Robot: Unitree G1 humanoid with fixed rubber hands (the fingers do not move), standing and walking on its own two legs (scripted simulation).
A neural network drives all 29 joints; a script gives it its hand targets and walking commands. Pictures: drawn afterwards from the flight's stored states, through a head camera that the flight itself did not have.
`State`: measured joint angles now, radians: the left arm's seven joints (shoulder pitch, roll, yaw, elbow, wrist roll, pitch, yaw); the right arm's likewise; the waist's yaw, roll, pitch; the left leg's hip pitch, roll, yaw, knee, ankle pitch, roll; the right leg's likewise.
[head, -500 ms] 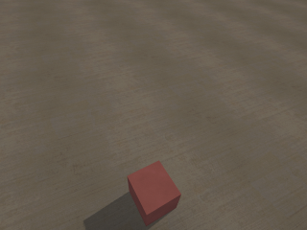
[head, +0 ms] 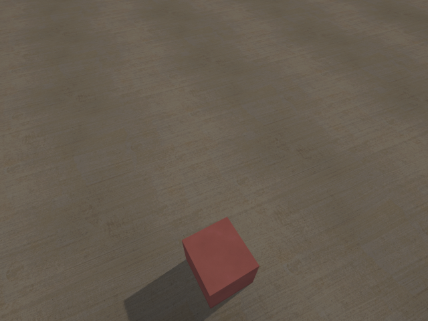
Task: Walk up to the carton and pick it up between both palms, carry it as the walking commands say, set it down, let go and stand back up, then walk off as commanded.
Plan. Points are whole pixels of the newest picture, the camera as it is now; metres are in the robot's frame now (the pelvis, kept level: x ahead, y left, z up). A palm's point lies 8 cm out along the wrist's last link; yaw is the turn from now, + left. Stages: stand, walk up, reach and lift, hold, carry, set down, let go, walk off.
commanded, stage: walk up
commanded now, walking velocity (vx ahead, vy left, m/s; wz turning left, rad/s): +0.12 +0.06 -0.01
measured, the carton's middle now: (218, 262) +0.45 +0.00 -0.66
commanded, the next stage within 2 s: none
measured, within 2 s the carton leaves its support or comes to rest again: neither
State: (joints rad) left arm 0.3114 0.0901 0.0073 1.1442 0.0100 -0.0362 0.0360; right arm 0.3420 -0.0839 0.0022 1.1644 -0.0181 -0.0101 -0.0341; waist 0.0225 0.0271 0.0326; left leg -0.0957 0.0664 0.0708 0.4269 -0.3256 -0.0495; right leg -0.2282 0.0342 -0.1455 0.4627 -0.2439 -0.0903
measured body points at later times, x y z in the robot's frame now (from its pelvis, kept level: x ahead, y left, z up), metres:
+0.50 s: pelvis +0.03 +0.01 +0.00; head +0.04 +0.02 +0.45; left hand +0.01 +0.22 -0.17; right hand +0.00 -0.18 -0.16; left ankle -0.06 +0.14 -0.74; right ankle +0.01 -0.06 -0.74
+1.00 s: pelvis +0.04 +0.01 -0.01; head +0.06 +0.02 +0.44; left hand +0.01 +0.21 -0.18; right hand +0.01 -0.18 -0.17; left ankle -0.06 +0.14 -0.74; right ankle +0.01 -0.06 -0.74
